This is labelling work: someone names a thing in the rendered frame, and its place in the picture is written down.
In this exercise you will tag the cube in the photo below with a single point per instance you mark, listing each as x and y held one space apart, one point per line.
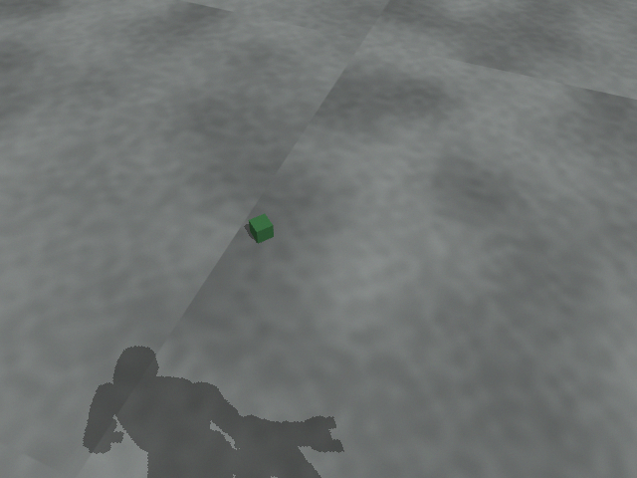
261 228

